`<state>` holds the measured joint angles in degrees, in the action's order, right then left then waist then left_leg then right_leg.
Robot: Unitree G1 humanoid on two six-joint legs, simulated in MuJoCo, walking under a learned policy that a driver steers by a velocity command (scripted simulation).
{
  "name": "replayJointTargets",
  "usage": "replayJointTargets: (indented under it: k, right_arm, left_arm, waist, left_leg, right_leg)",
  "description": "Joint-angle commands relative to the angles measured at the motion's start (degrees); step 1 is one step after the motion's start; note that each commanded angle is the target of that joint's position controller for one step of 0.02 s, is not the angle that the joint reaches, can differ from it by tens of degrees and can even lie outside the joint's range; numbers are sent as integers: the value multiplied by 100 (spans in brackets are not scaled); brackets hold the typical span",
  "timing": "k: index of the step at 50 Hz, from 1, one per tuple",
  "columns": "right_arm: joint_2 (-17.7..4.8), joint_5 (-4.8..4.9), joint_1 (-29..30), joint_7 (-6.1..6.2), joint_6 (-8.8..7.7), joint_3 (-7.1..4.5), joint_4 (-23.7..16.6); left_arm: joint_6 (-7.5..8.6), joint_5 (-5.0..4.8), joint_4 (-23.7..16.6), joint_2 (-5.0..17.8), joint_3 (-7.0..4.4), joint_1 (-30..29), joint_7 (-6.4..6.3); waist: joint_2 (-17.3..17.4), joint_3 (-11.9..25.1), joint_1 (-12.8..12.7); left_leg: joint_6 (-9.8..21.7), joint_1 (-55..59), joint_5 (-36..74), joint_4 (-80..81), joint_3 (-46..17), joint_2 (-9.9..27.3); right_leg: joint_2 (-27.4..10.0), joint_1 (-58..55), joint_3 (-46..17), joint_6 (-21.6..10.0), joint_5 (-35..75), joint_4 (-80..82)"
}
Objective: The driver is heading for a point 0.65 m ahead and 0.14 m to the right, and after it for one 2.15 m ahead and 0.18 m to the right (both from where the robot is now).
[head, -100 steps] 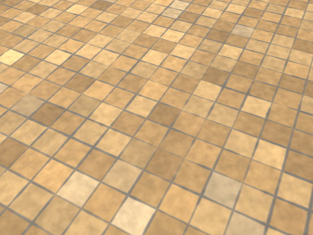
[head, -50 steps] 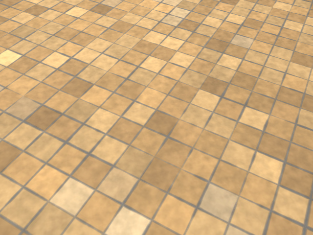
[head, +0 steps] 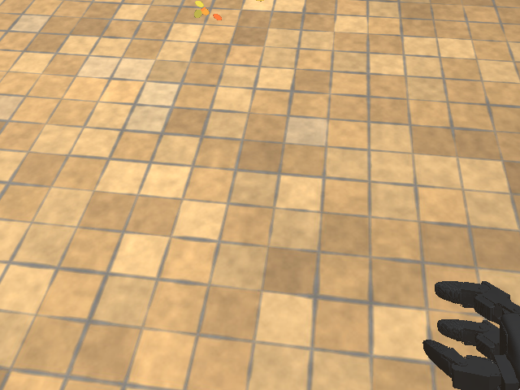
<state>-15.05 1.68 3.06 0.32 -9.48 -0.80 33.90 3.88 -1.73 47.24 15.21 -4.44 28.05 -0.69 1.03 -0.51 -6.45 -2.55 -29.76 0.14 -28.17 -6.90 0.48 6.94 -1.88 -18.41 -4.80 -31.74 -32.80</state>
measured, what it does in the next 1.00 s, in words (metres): walks ahead, turning right: right foot, then left foot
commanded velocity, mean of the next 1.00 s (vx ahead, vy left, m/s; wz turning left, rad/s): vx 1.00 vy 0.00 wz -0.41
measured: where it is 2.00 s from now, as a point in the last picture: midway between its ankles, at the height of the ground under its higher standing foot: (419, 100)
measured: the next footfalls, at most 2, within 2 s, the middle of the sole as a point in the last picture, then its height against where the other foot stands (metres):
right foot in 0.48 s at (378, 379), level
left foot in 0.98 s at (405, 229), level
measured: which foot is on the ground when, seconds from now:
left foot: down 0.00-0.48, up 0.50-0.96, down 0.98-1.00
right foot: down 0.00-0.00, up 0.02-0.46, down 0.48-0.96, up 0.98-1.00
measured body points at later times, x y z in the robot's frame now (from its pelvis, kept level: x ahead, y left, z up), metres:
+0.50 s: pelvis +0.39 -0.06 -0.02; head +0.40 -0.09 +0.43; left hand +0.71 +0.05 -0.07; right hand +0.26 -0.32 -0.16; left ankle +0.19 +0.17 -0.65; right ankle +0.50 -0.16 -0.71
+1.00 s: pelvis +0.80 -0.25 -0.01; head +0.82 -0.26 +0.44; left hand +0.94 +0.00 -0.13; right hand +0.87 -0.55 -0.10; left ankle +0.97 -0.27 -0.71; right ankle +0.52 -0.19 -0.64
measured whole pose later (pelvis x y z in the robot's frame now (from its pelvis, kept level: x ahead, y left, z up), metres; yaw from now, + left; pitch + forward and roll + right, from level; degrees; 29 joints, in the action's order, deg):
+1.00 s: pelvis +0.80 -0.25 -0.01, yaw -21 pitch +0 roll -1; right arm -16.2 2.7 -9.1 -3.9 -4.6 -2.0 38.6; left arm 3.9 2.5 47.7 16.1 -2.5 22.4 -2.0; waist 1.9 -1.6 0.1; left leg 8.4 -32.2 -7.0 -36.4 5.6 -3.7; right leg 3.3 -7.8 9.5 -0.1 -27.6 -44.3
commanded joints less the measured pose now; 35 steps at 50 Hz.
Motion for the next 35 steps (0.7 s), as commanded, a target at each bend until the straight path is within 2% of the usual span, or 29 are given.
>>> replayJointTargets:
  k: [1, 2, 3, 4, 5, 6, 7, 8, 9, 10, 13, 15, 17, 18, 19, 20, 21, 22, 23, 24, 25, 26, 27, 28, 29, 30, 31, 33, 35]
  right_arm:
    - [-1892, -218, -3105, 14, 69, -651, 345]
    - [-1365, -204, -2795, -48, 104, -582, 262]
    - [-873, -160, -2444, -8, 166, -488, 188]
    - [-807, -200, -2309, 4, 234, -464, 290]
    - [-764, -273, -2197, -7, 271, -458, 406]
    - [-642, -329, -2028, 0, 257, -416, 501]
    - [-455, -281, -1906, -29, 241, -381, 586]
    - [-375, -198, -1861, -57, 225, -371, 667]
    - [-400, -135, -1829, -72, 209, -390, 731]
    - [-481, -119, -1785, -71, 199, -417, 771]
    - [-736, -225, -1618, -24, 185, -465, 803]
    - [-889, -224, -1807, 9, 195, -486, 874]
    - [-1032, -226, -2175, 24, 226, -493, 1001]
    - [-1172, -221, -2245, 31, 263, -510, 1033]
    - [-1326, -226, -2198, 42, 302, -528, 1019]
    - [-1482, -227, -2311, 66, 354, -558, 1024]
    - [-1652, -211, -2345, 101, 433, -591, 1018]
    - [-1807, -201, -2218, 113, 513, -631, 949]
    - [-1861, -155, -1976, 107, 537, -657, 807]
    - [-1638, -87, -1730, 103, 467, -601, 689]
    - [-444, -286, -1914, 40, 242, -256, 489]
    - [-441, -6, -2572, -30, -55, -118, 74]
    - [-1038, 169, -1753, -28, -166, -225, 120]
    - [-957, 282, -1588, -4, -133, -225, 96]
    - [-840, 146, -1631, 62, -29, -189, 256]
    - [-790, 80, -1922, 47, 98, -206, 408]
    - [-807, 81, -2141, 8, 260, -228, 546]
    - [-623, 55, -2045, 12, 476, -198, 581]
    - [-444, -7, -1533, 31, 539, -121, 428]
  left_arm:
    - [87, -103, -866, -402, 234, 437, 110]
    - [54, -340, -816, 118, 244, 236, 32]
    - [8, -238, -866, 530, 157, -520, 8]
    - [-20, -87, -922, 630, 117, -972, 12]
    - [-17, 36, -1055, 580, 93, -1373, 50]
    - [-67, -20, -1134, 490, 64, -1349, 107]
    - [-148, -103, -1170, 396, 64, -1355, 132]
    - [-227, -146, -1247, 276, 84, -1381, 151]
    - [-281, -127, -1327, 192, 107, -1449, 165]
    - [-305, -82, -1406, 165, 124, -1540, 181]
    - [-287, -41, -1533, 275, 129, -1829, 241]
    - [-251, -11, -1626, 378, 119, -2258, 319]
    - [-188, -20, -1748, 351, 140, -2747, 433]
    - [-152, -42, -1814, 330, 154, -2909, 498]
    - [-125, -62, -1851, 404, 131, -2958, 542]
    - [-110, -83, -1864, 575, 58, -2936, 555]
    - [-128, -124, -1851, 738, -29, -2683, 545]
    - [-175, -169, -1724, 977, -162, -1962, 525]
    - [-248, -155, -1428, 1370, -370, -769, 482]
    - [-326, -152, -1011, 1693, -573, 518, 367]
    - [-361, -91, -923, 1934, -536, 257, 294]
    - [-157, 141, -1321, 1744, -362, -211, 327]
    - [-49, 128, -1251, 1201, -308, -40, 332]
    - [65, 151, -1080, 1071, -246, -210, 351]
    - [163, 167, -1128, 878, -165, -734, 362]
    - [204, 252, -1170, 747, -104, -1190, 337]
    - [223, 301, -1161, 594, -41, -1396, 313]
    - [298, 228, -926, 491, 5, -1274, 285]
    - [384, 234, -745, 594, -21, -1003, 231]
  waist:
    - [2468, 2756, 1054]
    - [2494, 2292, 1153]
    - [1567, 1300, 1361]
    - [494, 747, 1327]
    - [95, 315, 1236]
    - [284, 133, 982]
    - [412, -2, 876]
    - [473, -97, 794]
    - [424, -209, 731]
    - [341, -332, 677]
    - [172, -651, 593]
    - [-67, -840, 750]
    - [-241, -961, 970]
    - [-180, -1038, 961]
    - [-58, -980, 871]
    - [164, -744, 774]
    - [459, -472, 515]
    - [712, -67, 44]
    - [794, 520, -561]
    - [290, 893, -1095]
    - [-1969, 643, -293]
    - [-2015, 2297, 271]
    - [-690, 1754, -160]
    - [12, 692, 180]
    - [583, 382, 481]
    - [465, 188, 776]
    - [221, -17, 940]
    - [34, -323, 925]
    - [-61, -615, 678]
  left_leg:
    - [1531, 6284, -4134, 741, -4251, 2497]
    - [1395, 5909, -5588, 1232, -5055, 2524]
    - [1156, 5138, -4793, 1248, -3865, 2229]
    - [1021, 4359, -3419, 1184, -2781, 1999]
    - [970, 3629, -2366, 1237, -2012, 1751]
    - [965, 3114, -1901, 1334, -1501, 1624]
    - [940, 2855, -1674, 1449, -1065, 1507]
    - [926, 2689, -1502, 1556, -720, 1494]
    - [949, 2553, -1269, 1662, -437, 1510]
    - [987, 2461, -978, 1763, -150, 1531]
    - [947, 2187, -421, 2058, 817, 1398]
    - [820, 2363, -193, 2189, 1345, 1279]
    - [663, 2831, 320, 2204, 1686, 1240]
    - [605, 3016, 1045, 2102, 1886, 1264]
    - [515, 3075, 2299, 1909, 2091, 1247]
    - [479, 3299, 3902, 1555, 2159, 1264]
    - [483, 3556, 5391, 982, 2194, 1343]
    - [542, 3547, 6426, -12, 2193, 1452]
    - [607, 2940, 6689, -1417, 2079, 1483]
    - [423, 1489, 4306, -3483, 2008, 1032]
    - [256, -432, -3076, -6116, 1639, -229]
    - [385, -1748, -3316, -6848, -4, -384]
    - [573, -1817, -2535, -6275, -210, 0]
    - [605, -1849, -2190, -5680, -22, 203]
    - [573, -1406, -1919, -5265, -61, 551]
    - [514, -958, -1676, -5001, -79, 769]
    - [469, -662, -1513, -4875, -42, 969]
    - [343, -633, -1220, -4442, 59, 1127]
    - [260, -1093, -415, -3815, 105, 1067]
  right_leg:
    - [93, 4193, 500, 105, -35, -4405]
    - [-605, 5025, 700, 62, 387, -5173]
    - [-786, 5319, 975, 77, 848, -5314]
    - [-1010, 5158, 1133, 93, 1142, -5147]
    - [-1208, 4946, 1169, 67, 1332, -4807]
    - [-1421, 4670, 1101, 58, 1452, -4591]
    - [-1547, 4596, 1136, 51, 1407, -4481]
    - [-1649, 4650, 1183, 45, 1387, -4409]
    - [-1720, 4757, 1225, 55, 1498, -4365]
    - [-1757, 4897, 1239, 89, 1734, -4289]
    - [-1729, 4923, 1362, 208, 2749, -3525]
    - [-1614, 4851, 1680, 148, 3384, -2748]
    - [-1446, 4778, 2034, -22, 3697, -2003]
    - [-1343, 4648, 2232, -104, 3659, -1623]
    - [-1122, 4203, 2506, -203, 3616, -1289]
    - [-811, 3739, 2799, -282, 3439, -1232]
    - [-543, 3335, 2976, -358, 3024, -1286]
    - [-351, 2541, 3022, -488, 2587, -1381]
    - [-210, 985, 2912, -704, 2314, -1354]
    - [-385, -1066, 2202, -987, 2641, -676]
    - [-1124, -1917, 440, -1361, 3337, -478]
    - [-2307, -2855, -3016, -2495, 149, 1070]
    - [-2321, -2187, -3163, -1981, -607, 1890]
    - [-2298, -1073, -2622, -1752, -327, 2086]
    - [-2163, -140, -2020, -1537, 217, 1980]
    - [-1926, 668, -1356, -1405, 605, 1916]
    - [-1776, 1320, -776, -1281, 924, 2023]
    - [-1581, 1986, 134, -1086, 1515, 2212]
    - [-1403, 2013, 924, -861, 2218, 2394]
